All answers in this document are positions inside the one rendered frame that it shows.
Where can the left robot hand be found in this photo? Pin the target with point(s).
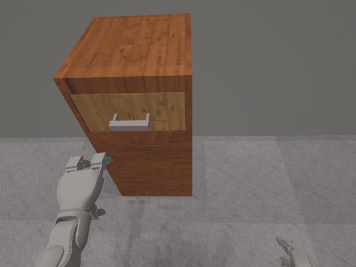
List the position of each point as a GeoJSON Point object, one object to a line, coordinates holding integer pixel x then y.
{"type": "Point", "coordinates": [79, 189]}

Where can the left robot forearm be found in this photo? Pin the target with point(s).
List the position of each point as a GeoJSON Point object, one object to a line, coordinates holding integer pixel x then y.
{"type": "Point", "coordinates": [67, 240]}

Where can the drawer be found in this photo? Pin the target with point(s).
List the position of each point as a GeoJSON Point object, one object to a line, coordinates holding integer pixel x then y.
{"type": "Point", "coordinates": [167, 109]}

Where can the cabinet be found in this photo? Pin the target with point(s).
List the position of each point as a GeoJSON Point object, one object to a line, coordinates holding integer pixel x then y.
{"type": "Point", "coordinates": [136, 54]}

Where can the right robot hand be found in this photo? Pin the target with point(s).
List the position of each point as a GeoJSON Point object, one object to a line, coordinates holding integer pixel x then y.
{"type": "Point", "coordinates": [298, 258]}

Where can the handle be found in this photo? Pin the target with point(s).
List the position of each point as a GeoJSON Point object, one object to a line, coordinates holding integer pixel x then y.
{"type": "Point", "coordinates": [131, 125]}

